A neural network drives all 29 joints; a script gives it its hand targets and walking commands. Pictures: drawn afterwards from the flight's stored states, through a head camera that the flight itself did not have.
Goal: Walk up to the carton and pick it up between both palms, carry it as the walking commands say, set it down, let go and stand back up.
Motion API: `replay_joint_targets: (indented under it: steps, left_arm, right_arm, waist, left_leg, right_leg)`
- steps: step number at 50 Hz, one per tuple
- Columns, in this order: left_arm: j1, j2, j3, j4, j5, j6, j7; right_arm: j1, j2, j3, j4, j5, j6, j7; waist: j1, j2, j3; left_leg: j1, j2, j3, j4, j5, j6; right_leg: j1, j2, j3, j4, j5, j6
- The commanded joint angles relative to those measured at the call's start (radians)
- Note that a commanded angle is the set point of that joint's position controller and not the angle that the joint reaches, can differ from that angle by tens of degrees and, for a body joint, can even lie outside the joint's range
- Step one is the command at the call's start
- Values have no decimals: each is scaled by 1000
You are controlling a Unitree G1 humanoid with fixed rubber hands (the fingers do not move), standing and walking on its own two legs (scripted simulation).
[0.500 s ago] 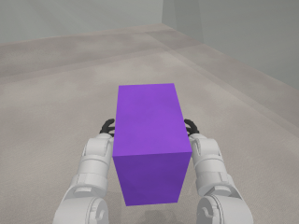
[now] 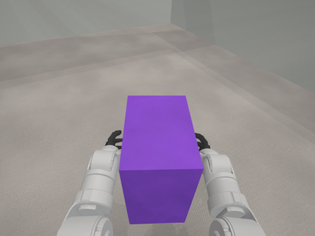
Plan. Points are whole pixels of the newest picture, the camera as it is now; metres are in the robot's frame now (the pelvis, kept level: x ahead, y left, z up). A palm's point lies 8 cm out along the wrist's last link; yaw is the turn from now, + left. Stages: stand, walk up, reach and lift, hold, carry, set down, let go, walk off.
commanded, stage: reach and lift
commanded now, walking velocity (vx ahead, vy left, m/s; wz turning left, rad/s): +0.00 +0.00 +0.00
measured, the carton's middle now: (157, 161) +0.34 +0.00 +0.01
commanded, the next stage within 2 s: hold in 0.32 s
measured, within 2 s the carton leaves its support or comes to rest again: neither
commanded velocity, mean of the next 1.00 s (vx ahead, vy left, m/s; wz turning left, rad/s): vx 0.00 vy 0.00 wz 0.00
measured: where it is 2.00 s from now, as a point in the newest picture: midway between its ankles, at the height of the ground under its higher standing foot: outside the picture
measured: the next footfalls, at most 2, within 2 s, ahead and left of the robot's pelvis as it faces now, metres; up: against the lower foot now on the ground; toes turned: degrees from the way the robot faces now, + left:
none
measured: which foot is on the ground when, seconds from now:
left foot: down 0.00-1.00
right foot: down 0.00-1.00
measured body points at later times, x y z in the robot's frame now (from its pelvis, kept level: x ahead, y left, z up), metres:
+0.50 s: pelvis -0.01 +0.00 +0.00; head -0.07 +0.01 +0.45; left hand +0.32 +0.14 +0.06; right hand +0.32 -0.12 +0.05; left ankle +0.09 +0.13 -0.71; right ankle +0.04 -0.13 -0.71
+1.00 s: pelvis -0.01 +0.00 +0.00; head -0.07 +0.01 +0.44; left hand +0.32 +0.13 +0.06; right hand +0.32 -0.13 +0.05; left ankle +0.09 +0.13 -0.71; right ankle +0.04 -0.13 -0.71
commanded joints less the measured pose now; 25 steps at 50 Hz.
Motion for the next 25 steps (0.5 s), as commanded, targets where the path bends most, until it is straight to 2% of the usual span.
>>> replay_joint_targets:
  steps: [1, 3, 7, 9, 12, 20, 21, 22, 23, 24, 25]
  left_arm:
    - [-832, -1268, -572, -246, -381, -69, -311]
    - [-833, -1257, -558, -227, -384, -68, -314]
    - [-810, -1256, -523, -183, -364, -64, -317]
    - [-858, -1259, -518, -186, -359, -71, -320]
    - [-855, -1256, -514, -171, -358, -75, -324]
    - [-835, -1267, -514, -164, -355, -78, -326]
    - [-830, -1257, -515, -170, -353, -77, -324]
    - [-824, -1274, -531, -189, -361, -79, -325]
    - [-831, -1265, -532, -191, -353, -81, -324]
    - [-828, -1284, -546, -207, -361, -78, -325]
    - [-799, -1271, -546, -205, -360, -75, -325]
  right_arm:
    - [-882, 1193, 604, -315, 326, -58, 254]
    - [-885, 1205, 603, -299, 327, -54, 254]
    - [-870, 1206, 574, -252, 306, -47, 259]
    - [-902, 1200, 553, -246, 299, -56, 262]
    - [-914, 1203, 549, -241, 297, -62, 262]
    - [-904, 1199, 533, -231, 290, -74, 262]
    - [-868, 1208, 524, -211, 286, -70, 263]
    - [-877, 1204, 545, -247, 296, -75, 266]
    - [-878, 1210, 546, -247, 299, -77, 267]
    - [-859, 1207, 546, -245, 297, -73, 268]
    - [-835, 1210, 554, -248, 299, -72, 269]
  waist:
    - [-44, -21, -551]
    - [-39, -51, -501]
    - [-41, -49, -458]
    - [-44, -48, -450]
    - [-45, -82, -452]
    - [-47, -88, -431]
    - [-48, -89, -425]
    - [-47, -65, -458]
    - [-44, -81, -452]
    - [-51, -62, -460]
    - [-50, -82, -462]
  left_leg:
    - [354, -109, -42, -198, 163, 10]
    - [331, -107, -45, -201, 107, 15]
    - [317, -102, -41, -212, 36, 21]
    - [314, -102, -39, -212, -1, 17]
    - [343, -108, -38, -201, -25, 18]
    - [394, -115, -36, -190, -26, 13]
    - [387, -108, -41, -195, -24, 15]
    - [391, -106, -40, -199, -8, 12]
    - [410, -112, -42, -188, -18, 13]
    - [400, -109, -40, -197, 0, 9]
    - [403, -111, -40, -198, 13, 11]
  right_leg:
    - [3, 49, 52, -274, 178, -22]
    - [-22, 45, 55, -287, 107, -21]
    - [-52, 40, 52, -301, 20, -24]
    - [-80, 38, 50, -307, -27, -32]
    - [-120, 23, 57, -328, -79, -44]
    - [-194, 7, 55, -353, -104, -60]
    - [-182, 10, 56, -346, -90, -60]
    - [-164, 18, 49, -340, -64, -58]
    - [-195, 8, 58, -346, -81, -64]
    - [-170, 19, 49, -337, -51, -60]
    - [-157, 18, 50, -340, -34, -57]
